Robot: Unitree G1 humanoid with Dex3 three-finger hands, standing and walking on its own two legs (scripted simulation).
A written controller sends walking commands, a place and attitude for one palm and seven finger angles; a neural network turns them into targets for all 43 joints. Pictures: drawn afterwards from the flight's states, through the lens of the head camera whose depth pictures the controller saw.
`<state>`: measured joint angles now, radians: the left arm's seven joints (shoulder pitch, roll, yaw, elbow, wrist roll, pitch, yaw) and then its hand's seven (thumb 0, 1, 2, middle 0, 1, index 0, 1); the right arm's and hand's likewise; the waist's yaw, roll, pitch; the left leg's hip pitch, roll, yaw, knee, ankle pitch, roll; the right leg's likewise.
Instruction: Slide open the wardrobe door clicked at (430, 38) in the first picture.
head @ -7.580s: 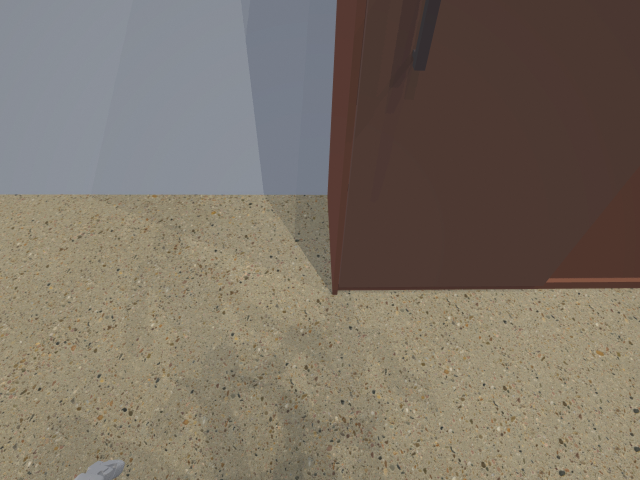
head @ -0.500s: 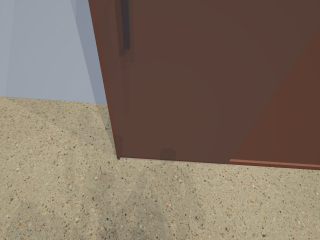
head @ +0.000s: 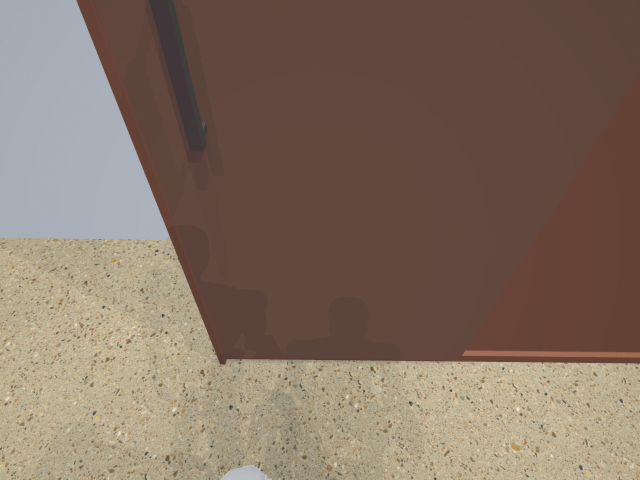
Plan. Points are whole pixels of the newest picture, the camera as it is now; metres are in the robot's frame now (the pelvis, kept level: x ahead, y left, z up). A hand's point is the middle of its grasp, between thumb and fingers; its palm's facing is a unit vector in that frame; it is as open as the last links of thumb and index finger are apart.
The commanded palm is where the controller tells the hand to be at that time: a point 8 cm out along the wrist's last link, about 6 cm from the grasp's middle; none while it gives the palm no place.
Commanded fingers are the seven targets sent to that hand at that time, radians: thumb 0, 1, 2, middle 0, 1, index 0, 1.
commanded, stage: take the last steps up to it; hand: left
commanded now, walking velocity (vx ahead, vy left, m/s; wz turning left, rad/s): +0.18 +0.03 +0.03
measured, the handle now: (182, 63) +0.58 +0.23 +0.25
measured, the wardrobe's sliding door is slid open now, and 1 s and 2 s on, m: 0.00 0.00 0.00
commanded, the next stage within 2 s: come to a stop and stand still in 0.10 s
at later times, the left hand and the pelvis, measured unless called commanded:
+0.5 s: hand out of the picture +0.12 +0.23 -0.18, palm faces +0.04 -0.98 -0.17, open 7.4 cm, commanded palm none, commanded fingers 0.00 0.90 0.90 -0.20 -0.30 -0.20 -0.30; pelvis +0.09 +0.05 +0.00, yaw -1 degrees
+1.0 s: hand out of the picture +0.10 +0.15 -0.18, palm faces +0.05 -0.98 -0.21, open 7.2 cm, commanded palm none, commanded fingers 0.00 0.90 0.90 -0.20 -0.30 -0.20 -0.30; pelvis +0.05 -0.03 -0.01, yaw +0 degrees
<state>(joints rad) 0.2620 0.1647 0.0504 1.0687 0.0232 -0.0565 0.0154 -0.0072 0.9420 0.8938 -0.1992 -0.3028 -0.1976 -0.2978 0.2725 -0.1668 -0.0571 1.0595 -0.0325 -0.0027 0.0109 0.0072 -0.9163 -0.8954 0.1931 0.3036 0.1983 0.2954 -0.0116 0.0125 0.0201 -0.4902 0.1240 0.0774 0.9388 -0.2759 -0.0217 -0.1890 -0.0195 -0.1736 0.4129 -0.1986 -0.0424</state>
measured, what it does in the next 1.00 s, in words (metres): steps on the spot: left foot, then right foot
